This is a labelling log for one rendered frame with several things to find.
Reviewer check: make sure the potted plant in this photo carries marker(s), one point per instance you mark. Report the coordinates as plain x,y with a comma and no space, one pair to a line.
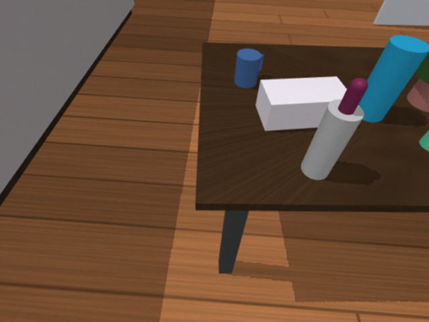
419,95

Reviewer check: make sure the table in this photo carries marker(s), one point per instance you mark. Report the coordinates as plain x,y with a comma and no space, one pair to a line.
241,167

